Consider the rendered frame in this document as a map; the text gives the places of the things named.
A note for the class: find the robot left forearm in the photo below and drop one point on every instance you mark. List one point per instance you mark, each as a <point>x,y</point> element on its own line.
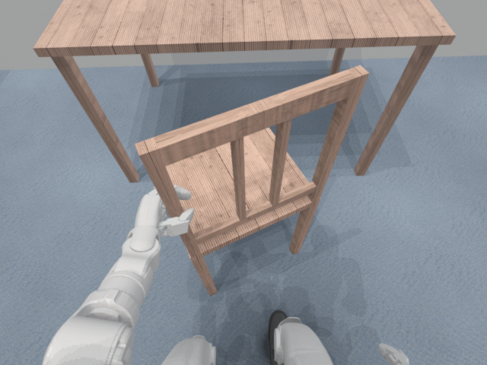
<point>124,289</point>

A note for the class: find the right robot hand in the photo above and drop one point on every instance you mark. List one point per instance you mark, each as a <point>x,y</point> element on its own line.
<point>393,356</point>

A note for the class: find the table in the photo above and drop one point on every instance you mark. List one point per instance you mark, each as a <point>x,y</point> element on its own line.
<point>125,27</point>

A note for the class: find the robot right foot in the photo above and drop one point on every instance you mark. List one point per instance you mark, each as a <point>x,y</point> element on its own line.
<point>274,321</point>

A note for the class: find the chair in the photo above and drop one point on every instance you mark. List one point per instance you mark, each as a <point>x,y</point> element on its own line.
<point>239,173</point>

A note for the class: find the left robot upper arm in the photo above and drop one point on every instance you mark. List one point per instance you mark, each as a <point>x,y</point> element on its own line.
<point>89,341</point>

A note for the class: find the left robot hand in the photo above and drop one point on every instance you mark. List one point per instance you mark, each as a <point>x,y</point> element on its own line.
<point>151,212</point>

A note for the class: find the robot left thigh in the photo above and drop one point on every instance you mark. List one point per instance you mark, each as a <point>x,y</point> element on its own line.
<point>192,351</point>

